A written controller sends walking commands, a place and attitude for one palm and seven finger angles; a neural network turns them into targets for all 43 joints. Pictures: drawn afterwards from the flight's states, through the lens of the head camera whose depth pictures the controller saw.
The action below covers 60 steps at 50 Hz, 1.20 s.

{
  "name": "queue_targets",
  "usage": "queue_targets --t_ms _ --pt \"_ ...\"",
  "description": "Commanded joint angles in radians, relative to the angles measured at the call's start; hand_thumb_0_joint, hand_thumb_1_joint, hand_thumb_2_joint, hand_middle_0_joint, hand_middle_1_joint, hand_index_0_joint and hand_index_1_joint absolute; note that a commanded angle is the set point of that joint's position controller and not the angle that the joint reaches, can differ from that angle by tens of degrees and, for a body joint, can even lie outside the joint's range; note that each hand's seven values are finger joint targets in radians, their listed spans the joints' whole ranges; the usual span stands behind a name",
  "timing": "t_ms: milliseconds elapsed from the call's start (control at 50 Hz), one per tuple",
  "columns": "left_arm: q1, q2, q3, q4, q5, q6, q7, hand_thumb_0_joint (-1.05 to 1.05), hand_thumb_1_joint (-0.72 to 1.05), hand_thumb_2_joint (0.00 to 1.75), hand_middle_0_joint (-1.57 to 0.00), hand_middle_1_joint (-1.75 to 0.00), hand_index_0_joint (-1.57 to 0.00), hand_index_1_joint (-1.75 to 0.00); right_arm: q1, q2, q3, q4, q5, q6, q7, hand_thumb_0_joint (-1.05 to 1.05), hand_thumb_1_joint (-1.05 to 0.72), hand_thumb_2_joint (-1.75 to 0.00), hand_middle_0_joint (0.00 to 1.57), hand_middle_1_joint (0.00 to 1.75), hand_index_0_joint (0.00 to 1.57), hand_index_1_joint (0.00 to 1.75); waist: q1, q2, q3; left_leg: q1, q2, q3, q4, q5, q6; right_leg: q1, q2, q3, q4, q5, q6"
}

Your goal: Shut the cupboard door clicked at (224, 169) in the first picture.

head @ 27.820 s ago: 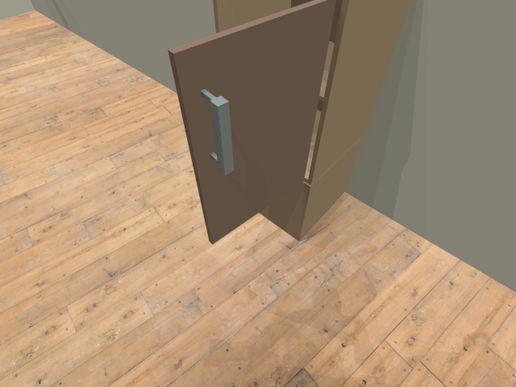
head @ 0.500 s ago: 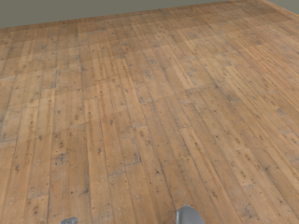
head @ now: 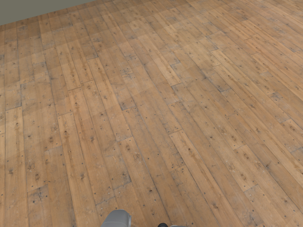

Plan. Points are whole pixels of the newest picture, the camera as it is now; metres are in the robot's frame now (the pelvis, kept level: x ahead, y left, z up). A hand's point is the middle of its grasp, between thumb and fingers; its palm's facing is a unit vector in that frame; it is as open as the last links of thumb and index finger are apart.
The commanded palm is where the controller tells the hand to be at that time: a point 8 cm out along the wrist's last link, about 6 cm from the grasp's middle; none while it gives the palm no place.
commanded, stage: turn to face it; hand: left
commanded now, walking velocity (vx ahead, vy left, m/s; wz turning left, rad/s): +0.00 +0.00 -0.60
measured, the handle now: out of the picture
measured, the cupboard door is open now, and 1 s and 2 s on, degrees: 53 53 53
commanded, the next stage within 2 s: none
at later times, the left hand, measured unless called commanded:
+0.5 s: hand (73, 198) +0.20 +0.25 -0.16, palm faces -0.24 -0.94 -0.23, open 7.4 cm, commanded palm none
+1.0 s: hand (110, 183) +0.25 +0.15 -0.17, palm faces -0.56 -0.80 -0.22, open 7.4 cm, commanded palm none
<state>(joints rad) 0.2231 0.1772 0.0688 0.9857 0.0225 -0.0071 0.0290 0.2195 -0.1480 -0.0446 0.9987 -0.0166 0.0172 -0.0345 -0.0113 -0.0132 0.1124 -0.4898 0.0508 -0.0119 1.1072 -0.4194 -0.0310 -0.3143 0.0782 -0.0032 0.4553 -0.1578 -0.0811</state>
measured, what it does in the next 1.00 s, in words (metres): steps on the spot, turning right: left foot, then right foot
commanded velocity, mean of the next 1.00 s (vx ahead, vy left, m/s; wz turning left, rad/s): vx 0.00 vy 0.00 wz -0.60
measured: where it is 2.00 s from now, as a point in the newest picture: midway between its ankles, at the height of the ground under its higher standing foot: outside the picture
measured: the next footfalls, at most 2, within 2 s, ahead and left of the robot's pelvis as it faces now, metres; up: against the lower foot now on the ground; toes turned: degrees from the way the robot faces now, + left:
left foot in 0.24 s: +0.12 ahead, +0.16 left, +0.00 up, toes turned -8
right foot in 0.66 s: +0.04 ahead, -0.09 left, +0.00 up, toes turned -31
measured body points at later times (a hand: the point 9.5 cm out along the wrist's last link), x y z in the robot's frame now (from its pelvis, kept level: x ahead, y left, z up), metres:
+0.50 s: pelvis +0.06 +0.06 +0.01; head +0.10 +0.07 +0.45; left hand +0.22 +0.30 -0.14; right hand +0.08 -0.21 -0.12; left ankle +0.08 +0.17 -0.74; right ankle +0.00 -0.08 -0.66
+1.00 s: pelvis +0.07 +0.04 +0.00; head +0.11 +0.02 +0.44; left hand +0.28 +0.19 -0.15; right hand -0.01 -0.22 -0.14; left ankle +0.16 +0.14 -0.71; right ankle +0.00 -0.07 -0.74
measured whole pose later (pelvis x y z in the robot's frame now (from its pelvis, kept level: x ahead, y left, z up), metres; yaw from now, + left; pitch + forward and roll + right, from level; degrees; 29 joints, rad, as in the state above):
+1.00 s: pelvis +0.07 +0.04 +0.00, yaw -36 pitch +1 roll +0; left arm 0.18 0.21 0.06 0.89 0.03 0.04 -0.01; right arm 0.18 -0.22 -0.05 0.89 -0.01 0.05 -0.02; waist 0.00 -0.01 0.07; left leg -0.43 0.05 0.03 0.81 -0.40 -0.08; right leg -0.28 0.03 0.08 0.54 -0.27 0.00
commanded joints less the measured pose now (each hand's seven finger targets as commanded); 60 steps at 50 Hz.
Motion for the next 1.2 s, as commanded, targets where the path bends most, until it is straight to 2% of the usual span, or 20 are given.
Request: queue_targets --t_ms 0,160,180,220,240,340,540,600,620,640,660,780,920,980,1000,1020,1040,1060,1120,1180 --pt "0.038 0.150 0.037 -0.069 0.001 -0.015 -0.007 0.00 0.90 0.90 -0.20 -0.30 -0.20 -0.30 0.077 -0.066 -0.010 -0.062 -0.003 0.008 0.007 0.00 -0.90 -0.90 0.20 0.30 0.20 0.30 -0.009 -0.081 -0.192 0.039 -0.002 0.012 -0.122 0.063 -0.029 0.068 -0.246 0.261 -0.128 0.361 -0.111" --pt "0.008 0.192 0.059 -0.114 0.000 0.014 -0.015 0.00 0.90 0.90 -0.20 -0.30 -0.20 -0.30 -0.020 -0.120 -0.020 -0.140 0.015 -0.018 -0.002 0.00 -0.90 -0.90 0.20 0.30 0.20 0.30 -0.009 -0.125 -0.201 0.259 -0.047 0.001 -0.556 0.144 -0.034 0.030 -0.220 0.367 0.006 0.346 -0.049" --pt "-0.011 0.173 0.054 -0.130 -0.008 0.018 -0.015 0.00 0.90 0.90 -0.20 -0.30 -0.20 -0.30 0.015 -0.153 -0.024 -0.132 0.013 -0.027 -0.007 0.00 -0.90 -0.90 0.20 0.30 0.20 0.30 -0.027 -0.081 -0.212 0.402 0.002 -0.011 -0.675 0.221 -0.023 -0.068 -0.171 0.333 0.055 0.239 -0.009" --pt "0.007 0.112 0.038 -0.163 -0.018 0.021 -0.026 0.00 0.90 0.90 -0.20 -0.30 -0.20 -0.30 0.040 -0.298 -0.048 -0.158 -0.009 -0.034 -0.010 0.00 -0.90 -0.90 0.20 0.30 0.20 0.30 -0.031 0.311 -0.214 0.521 0.412 -0.364 -0.803 0.556 0.150 -0.297 0.004 0.060 0.436 -0.467 0.100" --pt "-0.020 0.145 0.041 -0.168 -0.008 0.025 -0.028 0.00 0.90 0.90 -0.20 -0.30 -0.20 -0.30 0.034 -0.284 -0.042 -0.168 -0.017 -0.025 -0.012 0.00 -0.90 -0.90 0.20 0.30 0.20 0.30 -0.036 0.173 -0.165 0.421 0.439 -0.330 -0.785 0.631 0.213 -0.268 -0.048 0.072 0.604 -0.459 0.106" --pt "0.019 0.145 0.053 -0.157 -0.005 0.060 -0.056 0.00 0.90 0.90 -0.20 -0.30 -0.20 -0.30 -0.096 -0.224 -0.020 -0.218 -0.017 -0.023 -0.011 0.00 -0.90 -0.90 0.20 0.30 0.20 0.30 0.035 0.204 -0.124 0.339 0.278 -0.036 -0.770 0.609 0.162 -0.260 -0.105 0.026 0.759 -0.284 0.147" --pt "-0.097 0.116 0.027 -0.205 -0.003 0.048 -0.072 0.00 0.90 0.90 -0.20 -0.30 -0.20 -0.30 0.038 -0.282 -0.055 -0.156 -0.016 -0.016 0.006 0.00 -0.90 -0.90 0.20 0.30 0.20 0.30 -0.034 0.259 -0.174 0.461 0.300 0.112 -0.657 0.721 0.136 -0.106 -0.091 -0.110 0.290 -0.247 0.118" --pt "0.011 0.159 0.036 -0.174 -0.002 0.036 -0.066 0.00 0.90 0.90 -0.20 -0.30 -0.20 -0.30 -0.001 -0.291 -0.060 -0.163 -0.007 -0.010 0.014 0.00 -0.90 -0.90 0.20 0.30 0.20 0.30 0.039 0.189 -0.194 0.335 0.268 0.177 -0.500 0.600 0.059 0.136 -0.083 -0.116 0.029 -0.014 0.082" --pt "0.091 0.240 0.050 -0.148 0.006 0.024 -0.055 0.00 0.90 0.90 -0.20 -0.30 -0.20 -0.30 -0.001 -0.248 -0.054 -0.176 0.006 -0.010 0.021 0.00 -0.90 -0.90 0.20 0.30 0.20 0.30 0.079 0.003 -0.247 0.181 0.202 0.223 -0.322 0.418 0.003 0.327 -0.221 0.050 -0.055 0.186 0.032" --pt "0.152 0.348 0.072 -0.129 0.009 0.016 -0.039 0.00 0.90 0.90 -0.20 -0.30 -0.20 -0.30 -0.062 -0.162 -0.025 -0.233 0.006 -0.009 0.024 0.00 -0.90 -0.90 0.20 0.30 0.20 0.30 0.114 -0.299 -0.217 -0.108 0.030 0.224 -0.075 -0.210 -0.050 0.417 -0.452 0.388 -0.070 0.614 -0.084" --pt "0.176 0.355 0.071 -0.117 -0.006 0.020 -0.025 0.00 0.90 0.90 -0.20 -0.30 -0.20 -0.30 -0.064 -0.193 -0.022 -0.234 0.006 0.009 0.010 0.00 -0.90 -0.90 0.20 0.30 0.20 0.30 0.117 -0.245 -0.228 -0.116 0.046 0.066 0.060 -0.239 -0.043 0.350 -0.504 0.386 -0.062 0.680 -0.151" --pt "-0.047 0.237 0.039 -0.184 -0.005 0.019 -0.013 0.00 0.90 0.90 -0.20 -0.30 -0.20 -0.30 -0.012 -0.189 -0.027 -0.170 0.000 0.018 0.018 0.00 -0.90 -0.90 0.20 0.30 0.20 0.30 0.005 -0.132 -0.180 -0.061 0.056 0.024 0.019 0.030 -0.065 0.184 -0.308 0.198 -0.078 0.387 -0.091" --pt "-0.045 0.264 0.052 -0.176 0.007 0.029 -0.023 0.00 0.90 0.90 -0.20 -0.30 -0.20 -0.30 -0.031 -0.164 -0.025 -0.189 0.007 0.010 0.016 0.00 -0.90 -0.90 0.20 0.30 0.20 0.30 0.015 -0.131 -0.129 0.062 0.003 0.046 -0.294 0.003 -0.057 0.077 -0.302 0.310 -0.087 0.201 -0.110" --pt "-0.092 0.246 0.052 -0.184 0.001 0.039 -0.025 0.00 0.90 0.90 -0.20 -0.30 -0.20 -0.30 0.064 -0.165 -0.026 -0.164 0.010 -0.003 0.008 0.00 -0.90 -0.90 0.20 0.30 0.20 0.30 -0.031 -0.135 -0.136 0.263 -0.021 0.052 -0.548 0.151 -0.044 -0.045 -0.254 0.321 -0.019 0.107 -0.047" --pt "-0.099 0.212 0.045 -0.191 -0.008 0.045 -0.026 0.00 0.90 0.90 -0.20 -0.30 -0.20 -0.30 0.103 -0.199 -0.029 -0.150 0.007 -0.015 0.004 0.00 -0.90 -0.90 0.20 0.30 0.20 0.30 -0.050 -0.046 -0.150 0.370 0.022 0.019 -0.687 0.201 -0.034 -0.115 -0.188 0.273 0.052 0.016 0.000" --pt "-0.058 0.145 0.033 -0.203 -0.019 0.051 -0.033 0.00 0.90 0.90 -0.20 -0.30 -0.20 -0.30 0.121 -0.291 -0.043 -0.152 -0.007 -0.026 0.000 0.00 -0.90 -0.90 0.20 0.30 0.20 0.30 -0.040 0.227 -0.174 0.446 0.241 -0.221 -0.812 0.195 0.035 -0.236 -0.043 0.153 0.249 -0.226 0.063" --pt "-0.059 0.139 0.029 -0.216 -0.017 0.052 -0.037 0.00 0.90 0.90 -0.20 -0.30 -0.20 -0.30 0.124 -0.347 -0.053 -0.168 -0.014 -0.023 -0.005 0.00 -0.90 -0.90 0.20 0.30 0.20 0.30 -0.041 0.351 -0.162 0.408 0.423 -0.373 -0.857 0.265 0.137 -0.280 -0.014 0.035 0.500 -0.471 0.100" --pt "-0.080 0.167 0.031 -0.222 -0.008 0.049 -0.040 0.00 0.90 0.90 -0.20 -0.30 -0.20 -0.30 0.105 -0.333 -0.044 -0.182 -0.016 -0.020 -0.003 0.00 -0.90 -0.90 0.20 0.30 0.20 0.30 -0.040 0.224 -0.139 0.315 0.437 -0.350 -0.843 0.286 0.180 -0.235 -0.072 0.074 0.622 -0.440 0.096" --pt "-0.053 0.167 0.053 -0.181 -0.001 0.060 -0.062 0.00 0.90 0.90 -0.20 -0.30 -0.20 -0.30 -0.011 -0.262 -0.026 -0.211 -0.019 -0.028 -0.011 0.00 -0.90 -0.90 0.20 0.30 0.20 0.30 0.013 0.208 -0.127 0.290 0.326 -0.133 -0.815 0.419 0.158 -0.245 -0.101 0.045 0.771 -0.318 0.127" --pt "-0.060 0.134 0.044 -0.179 -0.004 0.068 -0.072 0.00 0.90 0.90 -0.20 -0.30 -0.20 -0.30 0.003 -0.244 -0.028 -0.197 -0.017 -0.025 -0.012 0.00 -0.90 -0.90 0.20 0.30 0.20 0.30 0.003 0.190 -0.143 0.365 0.279 -0.004 -0.781 0.471 0.143 -0.247 -0.109 -0.005 0.704 -0.273 0.141"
